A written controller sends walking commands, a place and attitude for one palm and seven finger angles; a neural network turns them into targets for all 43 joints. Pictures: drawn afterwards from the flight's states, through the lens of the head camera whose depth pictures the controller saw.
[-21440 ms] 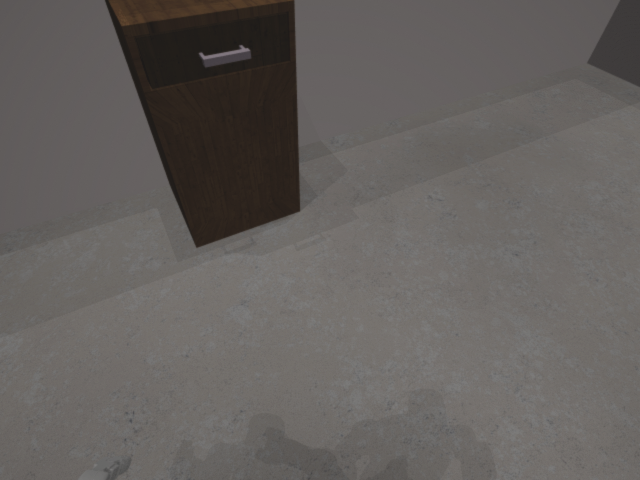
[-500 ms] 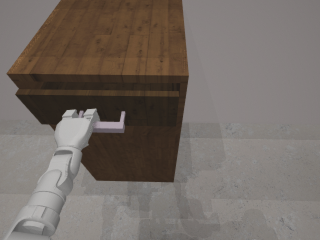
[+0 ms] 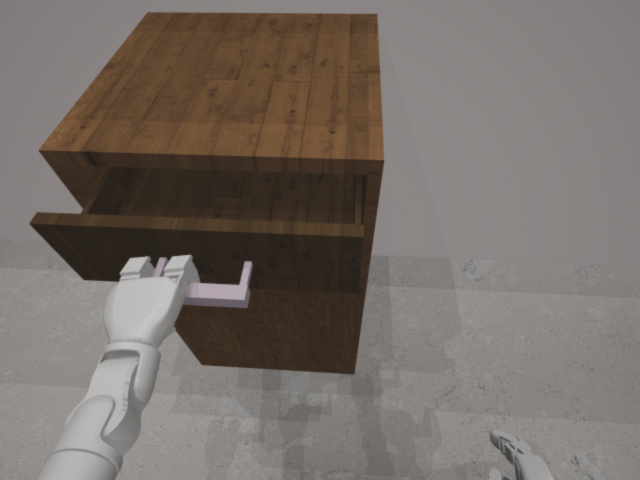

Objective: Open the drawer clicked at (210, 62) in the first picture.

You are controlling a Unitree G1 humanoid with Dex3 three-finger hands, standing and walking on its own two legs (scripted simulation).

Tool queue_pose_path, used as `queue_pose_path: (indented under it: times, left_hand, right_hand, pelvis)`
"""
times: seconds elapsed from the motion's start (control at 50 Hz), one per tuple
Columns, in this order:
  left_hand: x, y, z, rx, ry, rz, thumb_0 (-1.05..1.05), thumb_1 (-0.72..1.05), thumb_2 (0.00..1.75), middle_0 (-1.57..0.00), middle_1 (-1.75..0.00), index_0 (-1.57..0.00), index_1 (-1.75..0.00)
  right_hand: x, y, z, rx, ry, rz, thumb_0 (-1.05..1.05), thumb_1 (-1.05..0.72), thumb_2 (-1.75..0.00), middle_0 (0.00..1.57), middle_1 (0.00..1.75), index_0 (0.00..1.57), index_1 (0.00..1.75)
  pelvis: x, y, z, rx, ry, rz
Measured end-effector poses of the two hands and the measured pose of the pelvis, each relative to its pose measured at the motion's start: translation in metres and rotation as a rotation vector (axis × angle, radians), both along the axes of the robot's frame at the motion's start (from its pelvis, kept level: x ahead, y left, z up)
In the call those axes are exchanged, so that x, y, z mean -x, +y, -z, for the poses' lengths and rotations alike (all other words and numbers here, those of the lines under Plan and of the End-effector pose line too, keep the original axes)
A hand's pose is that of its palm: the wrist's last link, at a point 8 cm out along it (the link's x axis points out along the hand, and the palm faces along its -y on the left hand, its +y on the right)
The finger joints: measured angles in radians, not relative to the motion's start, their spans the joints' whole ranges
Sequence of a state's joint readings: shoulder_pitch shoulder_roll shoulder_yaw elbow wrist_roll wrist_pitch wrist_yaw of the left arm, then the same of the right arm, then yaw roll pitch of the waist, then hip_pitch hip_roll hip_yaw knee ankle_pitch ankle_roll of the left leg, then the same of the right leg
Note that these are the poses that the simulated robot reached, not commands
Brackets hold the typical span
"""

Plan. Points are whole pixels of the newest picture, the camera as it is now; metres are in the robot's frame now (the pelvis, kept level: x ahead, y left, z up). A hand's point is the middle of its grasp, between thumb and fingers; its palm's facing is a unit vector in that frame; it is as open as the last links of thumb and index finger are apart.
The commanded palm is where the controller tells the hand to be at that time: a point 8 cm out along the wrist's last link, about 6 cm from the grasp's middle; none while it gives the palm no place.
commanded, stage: pull the drawer open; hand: left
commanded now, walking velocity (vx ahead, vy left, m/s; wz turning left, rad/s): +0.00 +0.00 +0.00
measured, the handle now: (200, 280) +0.36 +0.19 +0.02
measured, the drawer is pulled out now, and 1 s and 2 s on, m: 0.11 0.23 0.30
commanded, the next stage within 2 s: open the thumb to release the handle in 1.96 s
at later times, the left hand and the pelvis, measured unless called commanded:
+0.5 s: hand (151, 363) +0.25 +0.24 +0.00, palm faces -0.01 -0.09 -1.00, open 5.4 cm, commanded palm +0.22 +0.24 +0.05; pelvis +0.00 -0.01 +0.00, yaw +0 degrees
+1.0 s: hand (133, 420) +0.19 +0.24 +0.00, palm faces -0.02 -0.10 -0.99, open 5.3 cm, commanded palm +0.16 +0.23 +0.05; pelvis +0.00 -0.01 -0.01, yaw +0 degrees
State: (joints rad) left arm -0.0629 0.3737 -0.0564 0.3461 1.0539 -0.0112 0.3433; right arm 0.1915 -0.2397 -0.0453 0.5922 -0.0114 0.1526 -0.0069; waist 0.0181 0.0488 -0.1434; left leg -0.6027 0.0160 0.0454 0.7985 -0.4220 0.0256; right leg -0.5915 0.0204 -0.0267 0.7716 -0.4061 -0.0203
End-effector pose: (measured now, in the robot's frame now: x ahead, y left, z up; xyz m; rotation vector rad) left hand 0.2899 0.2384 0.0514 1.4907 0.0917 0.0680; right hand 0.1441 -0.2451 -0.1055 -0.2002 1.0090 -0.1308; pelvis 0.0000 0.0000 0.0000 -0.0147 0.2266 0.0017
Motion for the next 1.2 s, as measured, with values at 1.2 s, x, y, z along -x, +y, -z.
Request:
queue_pose_path:
  times: [1.2]
  left_hand:
    - [0.145,-0.001,0.0,0.013,-0.001,-0.058,0.0,0.76,0.82,-0.35,-1.35,-0.4,-1.35]
  right_hand:
    - [-0.047,0.019,0.001,-0.039,-0.138,-0.169,0.01,-0.9,-0.9,0.2,0.3,0.2,0.3]
  pelvis:
    - [0.006,-0.009,0.016,-0.012,-0.015,0.002]
